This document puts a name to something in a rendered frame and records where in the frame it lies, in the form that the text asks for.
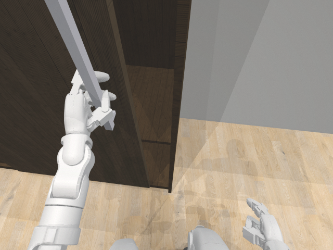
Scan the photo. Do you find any robot left forearm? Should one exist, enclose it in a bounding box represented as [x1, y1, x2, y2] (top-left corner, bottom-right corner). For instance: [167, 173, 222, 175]
[27, 133, 95, 250]

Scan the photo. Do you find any robot right hand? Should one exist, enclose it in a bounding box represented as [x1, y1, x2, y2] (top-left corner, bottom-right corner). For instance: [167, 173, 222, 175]
[243, 198, 284, 250]

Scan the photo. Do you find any robot left thigh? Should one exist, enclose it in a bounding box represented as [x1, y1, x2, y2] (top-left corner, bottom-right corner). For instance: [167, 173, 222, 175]
[109, 238, 139, 250]

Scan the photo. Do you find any robot left hand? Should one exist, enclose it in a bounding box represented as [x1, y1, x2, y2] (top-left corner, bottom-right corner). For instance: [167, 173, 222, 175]
[64, 70, 117, 137]

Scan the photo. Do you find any robot right forearm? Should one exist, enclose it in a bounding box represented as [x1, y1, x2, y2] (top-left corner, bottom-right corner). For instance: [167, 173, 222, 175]
[264, 240, 290, 250]

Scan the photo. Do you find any handle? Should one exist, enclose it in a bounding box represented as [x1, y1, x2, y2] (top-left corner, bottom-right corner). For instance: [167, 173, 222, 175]
[44, 0, 116, 131]

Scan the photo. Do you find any robot thigh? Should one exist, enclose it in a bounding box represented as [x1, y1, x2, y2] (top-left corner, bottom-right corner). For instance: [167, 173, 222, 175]
[187, 228, 229, 250]
[109, 238, 139, 250]

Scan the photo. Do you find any robot right thigh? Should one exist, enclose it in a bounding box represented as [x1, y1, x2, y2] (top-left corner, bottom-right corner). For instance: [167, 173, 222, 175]
[187, 228, 229, 250]

